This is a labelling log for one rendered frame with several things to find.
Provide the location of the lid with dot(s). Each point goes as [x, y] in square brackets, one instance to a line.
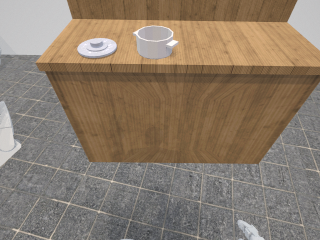
[86, 50]

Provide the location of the robot right hand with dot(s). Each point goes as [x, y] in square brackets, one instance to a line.
[249, 230]

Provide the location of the table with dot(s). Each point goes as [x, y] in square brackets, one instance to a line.
[237, 77]

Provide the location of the knob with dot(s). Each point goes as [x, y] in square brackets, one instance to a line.
[96, 42]

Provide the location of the pot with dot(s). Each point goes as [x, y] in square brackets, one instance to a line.
[155, 42]

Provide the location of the robot left hand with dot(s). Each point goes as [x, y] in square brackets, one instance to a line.
[8, 145]

